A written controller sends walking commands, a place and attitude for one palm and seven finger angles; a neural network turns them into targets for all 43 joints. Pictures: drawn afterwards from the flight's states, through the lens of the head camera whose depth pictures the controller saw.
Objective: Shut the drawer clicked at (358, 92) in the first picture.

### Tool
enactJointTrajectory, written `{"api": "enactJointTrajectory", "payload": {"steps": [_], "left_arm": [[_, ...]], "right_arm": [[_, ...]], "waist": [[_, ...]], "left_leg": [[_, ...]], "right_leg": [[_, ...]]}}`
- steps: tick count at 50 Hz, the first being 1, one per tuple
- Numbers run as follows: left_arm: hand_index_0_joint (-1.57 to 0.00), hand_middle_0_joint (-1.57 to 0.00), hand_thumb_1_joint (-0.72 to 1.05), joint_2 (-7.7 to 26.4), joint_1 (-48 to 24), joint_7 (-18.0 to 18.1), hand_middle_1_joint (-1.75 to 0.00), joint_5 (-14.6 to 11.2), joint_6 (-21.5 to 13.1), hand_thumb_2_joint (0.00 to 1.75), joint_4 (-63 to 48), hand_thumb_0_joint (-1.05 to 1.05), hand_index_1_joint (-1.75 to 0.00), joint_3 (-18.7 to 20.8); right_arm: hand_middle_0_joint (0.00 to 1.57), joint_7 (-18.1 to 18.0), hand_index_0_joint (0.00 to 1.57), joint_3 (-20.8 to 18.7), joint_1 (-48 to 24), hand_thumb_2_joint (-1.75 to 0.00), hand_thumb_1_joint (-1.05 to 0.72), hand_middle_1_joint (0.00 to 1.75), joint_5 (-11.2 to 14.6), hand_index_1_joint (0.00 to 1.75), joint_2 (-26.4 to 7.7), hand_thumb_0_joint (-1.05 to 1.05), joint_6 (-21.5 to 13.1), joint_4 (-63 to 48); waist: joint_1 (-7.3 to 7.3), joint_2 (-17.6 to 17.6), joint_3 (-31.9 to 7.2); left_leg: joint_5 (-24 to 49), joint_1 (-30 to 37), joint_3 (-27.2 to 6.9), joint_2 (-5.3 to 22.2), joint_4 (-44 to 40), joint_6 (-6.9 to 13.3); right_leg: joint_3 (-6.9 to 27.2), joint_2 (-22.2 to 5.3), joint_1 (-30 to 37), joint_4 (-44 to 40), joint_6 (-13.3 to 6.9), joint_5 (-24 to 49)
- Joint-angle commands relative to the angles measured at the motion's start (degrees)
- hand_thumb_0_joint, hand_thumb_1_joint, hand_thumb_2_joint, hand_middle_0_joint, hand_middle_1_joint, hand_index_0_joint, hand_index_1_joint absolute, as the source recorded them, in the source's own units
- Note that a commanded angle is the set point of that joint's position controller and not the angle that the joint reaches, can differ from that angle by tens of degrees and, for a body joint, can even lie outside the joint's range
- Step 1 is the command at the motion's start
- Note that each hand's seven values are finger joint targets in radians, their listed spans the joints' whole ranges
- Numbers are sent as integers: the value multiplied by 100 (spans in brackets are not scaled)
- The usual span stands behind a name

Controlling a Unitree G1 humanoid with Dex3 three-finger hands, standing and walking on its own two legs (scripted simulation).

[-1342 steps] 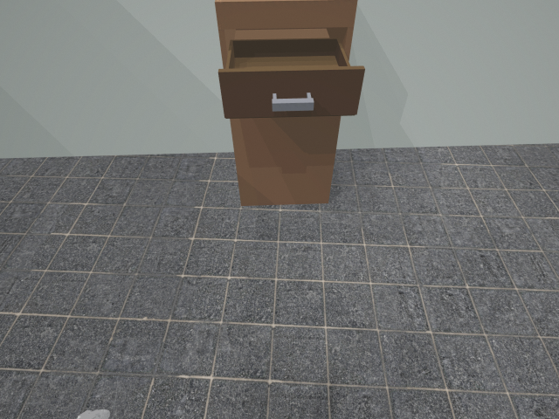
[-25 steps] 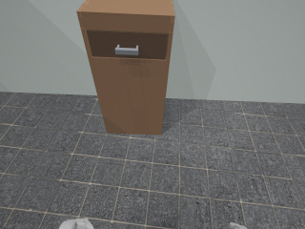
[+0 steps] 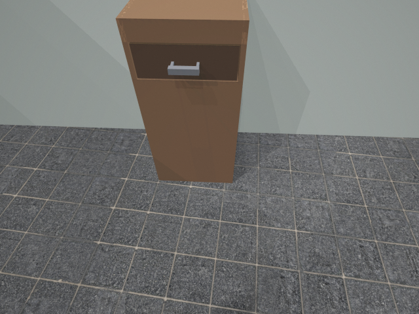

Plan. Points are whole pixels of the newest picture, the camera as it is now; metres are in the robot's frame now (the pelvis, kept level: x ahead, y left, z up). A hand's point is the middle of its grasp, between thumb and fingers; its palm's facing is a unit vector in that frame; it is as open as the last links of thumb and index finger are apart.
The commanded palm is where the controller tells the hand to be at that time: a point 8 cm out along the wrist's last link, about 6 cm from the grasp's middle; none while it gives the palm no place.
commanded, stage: let the arm hang, fingers relaxed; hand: left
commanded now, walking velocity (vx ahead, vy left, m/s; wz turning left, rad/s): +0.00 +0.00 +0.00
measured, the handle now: (184, 67) +0.91 +0.15 -0.01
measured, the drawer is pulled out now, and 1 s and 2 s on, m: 0.00 0.00 0.00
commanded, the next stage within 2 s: look to check the result in 0.36 s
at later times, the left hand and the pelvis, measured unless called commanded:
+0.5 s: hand out of the picture +0.02 +0.17 -0.17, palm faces +0.02 -0.98 -0.21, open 7.4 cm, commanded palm none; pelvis +0.01 -0.01 +0.00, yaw +0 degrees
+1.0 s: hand out of the picture +0.04 +0.18 -0.17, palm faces +0.01 -0.97 -0.23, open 7.4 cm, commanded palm none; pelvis +0.02 -0.02 +0.00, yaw -1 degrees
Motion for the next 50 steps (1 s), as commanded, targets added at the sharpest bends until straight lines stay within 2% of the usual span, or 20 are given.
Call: {"api": "enactJointTrajectory", "payload": {"steps": [1, 9, 13, 14, 18, 23, 30, 32, 37, 42, 44, 45, 50], "left_arm": [[-20, -20, 90, 628, 139, 55, -30, -14, -94, 90, -169, 0, -30, 139], [-20, -20, 90, 537, 32, 61, -30, -4, -102, 90, -247, 0, -30, 177], [-20, -20, 90, 557, -28, 64, -30, -10, -133, 90, -285, 0, -30, 196], [-20, -20, 90, 542, -56, 61, -30, -12, -135, 90, -282, 0, -30, 198], [-20, -20, 90, 574, -86, 60, -30, -17, -148, 90, -278, 0, -30, 202], [-20, -20, 90, 621, -116, 60, -30, -20, -163, 90, -266, 0, -30, 202], [-20, -20, 90, 684, -199, 55, -30, -28, -155, 90, -231, 0, -30, 189], [-20, -20, 90, 715, -222, 53, -30, -26, -158, 90, -226, 0, -30, 196], [-20, -20, 90, 728, -247, 46, -30, -30, -161, 90, -201, 0, -30, 186], [-20, -20, 90, 777, -284, 47, -30, -26, -181, 90, -203, 0, -30, 190], [-20, -20, 90, 801, -319, 51, -30, -24, -185, 90, -210, 0, -30, 192], [-20, -20, 90, 828, -310, 47, -30, -25, -189, 90, -211, 0, -30, 192], [-20, -20, 90, 867, -401, 49, -30, -26, -203, 90, -236, 0, -30, 201]], "right_arm": [[20, -39, 20, -114, 335, -90, -90, 30, 3, 30, -582, 0, -96, -103], [20, -38, 20, -132, 321, -90, -90, 30, -20, 30, -465, 0, -90, -111], [20, -55, 20, -135, 306, -90, -90, 30, -7, 30, -507, 0, -133, -116], [20, -59, 20, -130, 300, -90, -90, 30, -9, 30, -477, 0, -140, -110], [20, -69, 20, -143, 244, -90, -90, 30, -1, 30, -565, 0, -143, -120], [20, -73, 20, -151, 214, -90, -90, 30, 7, 30, -627, 0, -143, -115], [20, -70, 20, -139, 127, -90, -90, 30, 4, 30, -680, 0, -129, -73], [20, -66, 20, -141, 114, -90, -90, 30, 7, 30, -706, 0, -136, -70], [20, -74, 20, -133, -3, -90, -90, 30, 8, 30, -791, 0, -149, -76], [20, -73, 20, -135, -102, -90, -90, 30, 17, 30, -846, 0, -166, -91], [20, -70, 20, -138, -125, -90, -90, 30, 16, 30, -837, 0, -151, -88], [20, -66, 20, -136, -118, -90, -90, 30, 15, 30, -853, 0, -154, -86], [20, -66, 20, -140, -205, -90, -90, 30, 12, 30, -911, 0, -166, -96]], "waist": [[-44, -116, 309], [-46, -145, 410], [-33, 33, 206], [-40, -42, 211], [-36, 1, 152], [-50, -141, 57], [-63, -55, 164], [-65, -134, 106], [-56, -27, 84], [-47, -111, -5], [-56, -142, 106], [-54, -163, 24], [-58, -95, -33]], "left_leg": [[-420, -6, -519, 496, -584, 158], [-432, -74, -438, 445, -480, 116], [0, 14, -457, 499, -456, 117], [51, -7, -452, 513, -465, 114], [203, 108, -449, 527, -432, 106], [308, 230, -424, 544, -405, 98], [205, 246, -415, 560, -465, 86], [216, 269, -426, 565, -485, 87], [303, 345, -439, 598, -524, 91], [502, 437, -418, 613, -524, 85], [446, 409, -398, 611, -537, 74], [433, 434, -388, 609, -536, 68], [565, 478, -389, 622, -545, 60]], "right_leg": [[568, -526, -487, -713, -260, -742], [627, -542, -571, -805, -268, -880], [611, -527, -348, -707, -264, -408], [575, -537, -291, -701, -261, -326], [598, -532, -247, -711, -264, -162], [604, -552, -190, -746, -264, -38], [631, -549, -219, -834, -256, -149], [630, -555, -160, -841, -256, -135], [612, -545, -135, -807, -240, 21], [612, -570, -26, -805, -223, 350], [626, -576, -81, -850, -220, 306], [628, -581, -40, -859, -217, 291], [631, -583, 49, -837, -221, 536]]}}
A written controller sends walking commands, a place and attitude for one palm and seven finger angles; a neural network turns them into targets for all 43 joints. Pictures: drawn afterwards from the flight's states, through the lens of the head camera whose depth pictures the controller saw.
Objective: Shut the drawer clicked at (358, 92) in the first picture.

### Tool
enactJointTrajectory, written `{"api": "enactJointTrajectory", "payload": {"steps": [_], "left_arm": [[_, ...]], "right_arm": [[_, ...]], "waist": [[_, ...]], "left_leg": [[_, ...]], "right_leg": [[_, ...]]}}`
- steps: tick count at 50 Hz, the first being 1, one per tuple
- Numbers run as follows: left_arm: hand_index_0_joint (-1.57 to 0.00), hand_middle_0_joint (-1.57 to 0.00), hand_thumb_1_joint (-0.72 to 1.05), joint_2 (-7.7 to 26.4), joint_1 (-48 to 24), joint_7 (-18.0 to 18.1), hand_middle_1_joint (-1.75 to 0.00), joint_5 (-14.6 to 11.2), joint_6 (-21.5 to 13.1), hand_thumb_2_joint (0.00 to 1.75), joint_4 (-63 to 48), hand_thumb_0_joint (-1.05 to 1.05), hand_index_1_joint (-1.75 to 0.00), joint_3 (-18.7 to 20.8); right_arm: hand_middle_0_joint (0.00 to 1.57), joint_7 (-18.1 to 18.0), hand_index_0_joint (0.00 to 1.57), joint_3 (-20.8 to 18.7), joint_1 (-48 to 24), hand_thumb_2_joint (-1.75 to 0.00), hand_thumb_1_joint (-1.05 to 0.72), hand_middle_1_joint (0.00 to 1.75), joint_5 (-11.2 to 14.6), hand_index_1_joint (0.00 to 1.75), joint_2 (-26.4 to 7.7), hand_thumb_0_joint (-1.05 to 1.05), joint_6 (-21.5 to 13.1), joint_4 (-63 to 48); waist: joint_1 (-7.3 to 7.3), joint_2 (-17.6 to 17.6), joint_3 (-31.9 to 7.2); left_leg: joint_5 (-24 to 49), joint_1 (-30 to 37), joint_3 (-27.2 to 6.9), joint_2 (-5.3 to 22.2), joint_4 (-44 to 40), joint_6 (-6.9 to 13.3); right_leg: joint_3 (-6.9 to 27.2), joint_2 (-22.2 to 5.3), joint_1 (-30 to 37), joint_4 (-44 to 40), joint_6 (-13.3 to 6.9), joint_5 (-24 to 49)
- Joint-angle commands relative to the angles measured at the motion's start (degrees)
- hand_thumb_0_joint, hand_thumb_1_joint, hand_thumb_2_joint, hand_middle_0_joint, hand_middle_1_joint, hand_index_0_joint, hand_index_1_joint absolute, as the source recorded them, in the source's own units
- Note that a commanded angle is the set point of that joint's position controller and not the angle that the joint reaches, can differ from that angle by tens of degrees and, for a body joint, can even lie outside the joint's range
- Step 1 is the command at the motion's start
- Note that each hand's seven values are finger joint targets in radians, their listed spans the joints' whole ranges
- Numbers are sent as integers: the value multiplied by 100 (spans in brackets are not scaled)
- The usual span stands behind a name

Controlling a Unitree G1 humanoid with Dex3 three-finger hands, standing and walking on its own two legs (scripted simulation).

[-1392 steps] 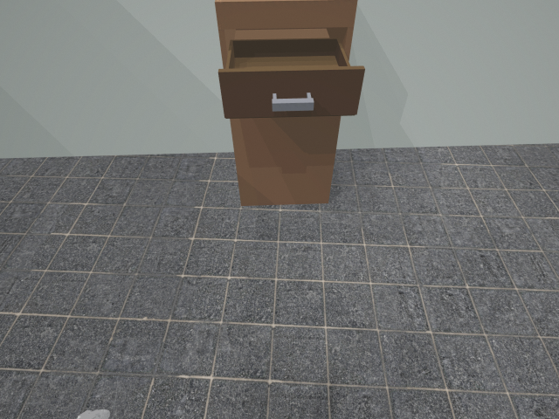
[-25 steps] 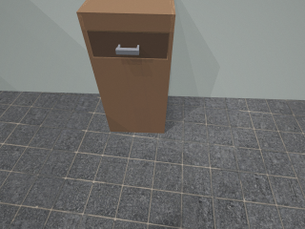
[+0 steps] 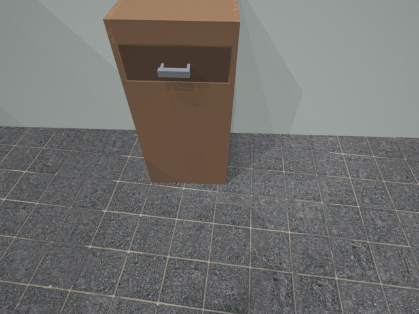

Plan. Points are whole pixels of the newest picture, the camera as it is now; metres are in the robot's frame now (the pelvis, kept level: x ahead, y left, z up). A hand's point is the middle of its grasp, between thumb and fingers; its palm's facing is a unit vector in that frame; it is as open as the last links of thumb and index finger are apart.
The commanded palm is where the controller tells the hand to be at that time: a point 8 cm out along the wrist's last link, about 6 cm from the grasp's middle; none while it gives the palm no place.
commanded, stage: stand and wait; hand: left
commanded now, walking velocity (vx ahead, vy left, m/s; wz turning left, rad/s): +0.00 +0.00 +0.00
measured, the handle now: (174, 69) +0.89 +0.18 -0.01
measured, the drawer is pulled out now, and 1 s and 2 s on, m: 0.00 0.00 0.00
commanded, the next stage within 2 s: none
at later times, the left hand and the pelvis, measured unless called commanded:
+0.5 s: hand out of the picture +0.03 +0.20 -0.17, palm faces +0.01 -0.97 -0.25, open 7.4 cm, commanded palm none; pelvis +0.01 +0.00 +0.00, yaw +0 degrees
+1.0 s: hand out of the picture +0.04 +0.20 -0.17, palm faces +0.00 -0.97 -0.26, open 7.4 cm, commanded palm none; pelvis +0.01 +0.00 +0.00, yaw +0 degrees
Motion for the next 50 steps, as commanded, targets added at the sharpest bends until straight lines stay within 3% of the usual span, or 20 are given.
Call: {"api": "enactJointTrajectory", "payload": {"steps": [1, 10, 15, 26, 30, 34, 50], "left_arm": [[-20, -20, 90, 831, 164, 55, -30, -17, -81, 90, -167, 0, -30, 159], [-20, -20, 90, 912, 90, 48, -30, -19, -81, 90, -186, 0, -30, 165], [-20, -20, 90, 953, 60, 51, -30, -23, -102, 90, -203, 0, -30, 180], [-20, -20, 90, 998, 32, 39, -30, -25, -90, 90, -179, 0, -30, 163], [-20, -20, 90, 1040, 29, 39, -30, -25, -108, 90, -196, 0, -30, 176], [-20, -20, 90, 1029, 27, 44, -30, -20, -105, 90, -173, 0, -30, 170], [-20, -20, 90, 1135, -62, 32, -30, -19, -120, 90, -203, 0, -30, 182]], "right_arm": [[20, -32, 20, -106, 242, -90, -90, 30, 14, 30, -717, 0, -84, -137], [20, -25, 20, -98, 203, -90, -90, 30, 16, 30, -770, 0, -77, -135], [20, -32, 20, -108, 186, -90, -90, 30, 17, 30, -826, 0, -100, -135], [20, -24, 20, -103, 142, -90, -90, 30, 17, 30, -879, 0, -78, -119], [20, -27, 20, -111, 162, -90, -90, 30, 24, 30, -925, 0, -105, -122], [20, -31, 20, -111, 107, -90, -90, 30, 25, 30, -926, 0, -97, -118], [20, -21, 20, -121, 15, -90, -90, 30, 26, 30, -1037, 0, -111, -143]], "waist": [[-9, 5, -24], [-11, -75, 13], [-9, 4, -140], [-13, -28, 12], [-13, -65, -197], [-15, -52, -49], [-14, -37, -74]], "left_leg": [[662, 189, -376, 481, -329, 205], [579, 199, -395, 481, -386, 195], [801, 278, -391, 500, -369, 192], [524, 255, -392, 495, -427, 181], [709, 341, -397, 517, -410, 186], [709, 331, -379, 525, -426, 187], [689, 371, -382, 541, -493, 183]], "right_leg": [[610, -748, -254, -531, -100, 601], [628, -746, -229, -622, -94, 464], [633, -758, -93, -561, -101, 843], [671, -742, -217, -700, -98, 412], [661, -745, -86, -633, -98, 678], [648, -757, -173, -651, -95, 719], [678, -761, -139, -696, -85, 716]]}}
